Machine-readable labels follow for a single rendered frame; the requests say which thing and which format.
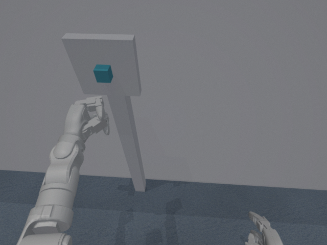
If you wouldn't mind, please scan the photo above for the robot left forearm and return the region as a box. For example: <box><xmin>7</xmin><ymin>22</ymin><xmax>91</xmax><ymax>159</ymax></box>
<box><xmin>16</xmin><ymin>134</ymin><xmax>85</xmax><ymax>245</ymax></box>

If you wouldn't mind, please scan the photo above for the button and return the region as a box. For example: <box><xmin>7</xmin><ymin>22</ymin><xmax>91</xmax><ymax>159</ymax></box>
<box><xmin>94</xmin><ymin>64</ymin><xmax>113</xmax><ymax>83</ymax></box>

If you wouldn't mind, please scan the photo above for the left robot upper arm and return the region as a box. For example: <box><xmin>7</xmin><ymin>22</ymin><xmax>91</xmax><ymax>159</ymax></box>
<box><xmin>19</xmin><ymin>233</ymin><xmax>72</xmax><ymax>245</ymax></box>

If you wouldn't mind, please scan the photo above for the robot right hand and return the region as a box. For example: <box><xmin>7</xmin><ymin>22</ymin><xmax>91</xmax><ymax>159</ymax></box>
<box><xmin>245</xmin><ymin>211</ymin><xmax>283</xmax><ymax>245</ymax></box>

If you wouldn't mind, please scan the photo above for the robot left hand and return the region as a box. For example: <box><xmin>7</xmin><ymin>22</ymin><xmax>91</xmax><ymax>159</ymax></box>
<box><xmin>63</xmin><ymin>96</ymin><xmax>110</xmax><ymax>143</ymax></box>

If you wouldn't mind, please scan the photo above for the panel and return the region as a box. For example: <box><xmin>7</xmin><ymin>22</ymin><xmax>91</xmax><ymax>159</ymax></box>
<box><xmin>61</xmin><ymin>33</ymin><xmax>146</xmax><ymax>192</ymax></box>

